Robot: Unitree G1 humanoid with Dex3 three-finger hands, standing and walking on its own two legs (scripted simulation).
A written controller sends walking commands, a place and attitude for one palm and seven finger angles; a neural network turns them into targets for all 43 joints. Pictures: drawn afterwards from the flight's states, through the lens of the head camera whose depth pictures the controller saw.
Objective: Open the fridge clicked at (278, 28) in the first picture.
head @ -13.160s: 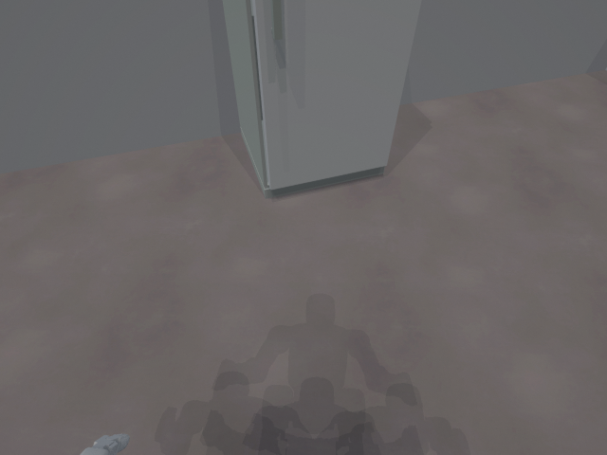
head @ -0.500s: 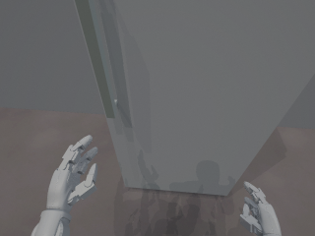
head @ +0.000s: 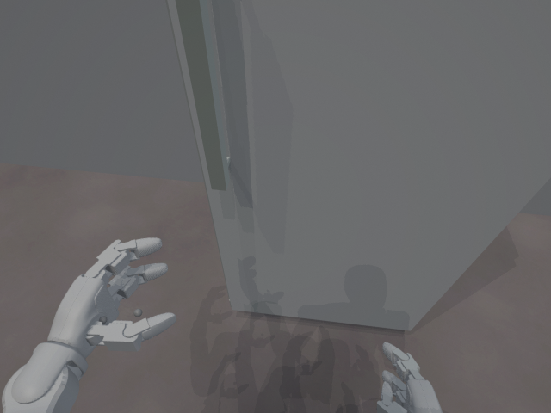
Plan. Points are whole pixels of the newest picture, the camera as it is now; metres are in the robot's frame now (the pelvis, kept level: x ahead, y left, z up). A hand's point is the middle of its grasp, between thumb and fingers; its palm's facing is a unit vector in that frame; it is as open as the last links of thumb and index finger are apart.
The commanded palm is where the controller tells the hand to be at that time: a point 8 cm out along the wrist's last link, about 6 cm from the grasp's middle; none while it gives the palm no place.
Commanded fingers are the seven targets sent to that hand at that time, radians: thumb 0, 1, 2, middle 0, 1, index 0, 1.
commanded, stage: raise the hand to about handle height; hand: left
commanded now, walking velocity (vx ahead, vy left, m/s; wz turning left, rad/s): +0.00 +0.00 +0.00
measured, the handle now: (207, 59) +0.50 +0.12 +0.26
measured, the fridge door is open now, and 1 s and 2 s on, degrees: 0 0 0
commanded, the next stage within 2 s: move the hooked fingers beside the handle in 1.30 s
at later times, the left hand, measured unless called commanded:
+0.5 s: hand (51, 238) +0.26 +0.26 +0.18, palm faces +0.05 -0.99 -0.11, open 13.6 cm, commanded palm +0.23 +0.29 +0.18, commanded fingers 0.00 -0.50 0.30 -0.30 -1.20 -0.30 -1.20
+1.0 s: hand (66, 201) +0.29 +0.24 +0.21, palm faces -0.04 -0.99 -0.11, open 14.0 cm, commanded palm +0.25 +0.29 +0.22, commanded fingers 0.00 -0.50 0.30 -0.30 -1.20 -0.30 -1.20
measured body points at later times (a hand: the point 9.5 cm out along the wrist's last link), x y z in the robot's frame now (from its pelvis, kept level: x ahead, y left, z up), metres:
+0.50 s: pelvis +0.02 -0.01 +0.03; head +0.00 -0.01 +0.48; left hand +0.25 +0.31 +0.19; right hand +0.22 -0.22 -0.02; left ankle -0.02 +0.08 -0.70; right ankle +0.04 -0.14 -0.70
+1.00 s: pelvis +0.02 -0.03 +0.03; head +0.01 -0.06 +0.48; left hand +0.29 +0.29 +0.21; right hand +0.20 -0.27 -0.04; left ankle -0.02 +0.08 -0.70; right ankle +0.04 -0.14 -0.70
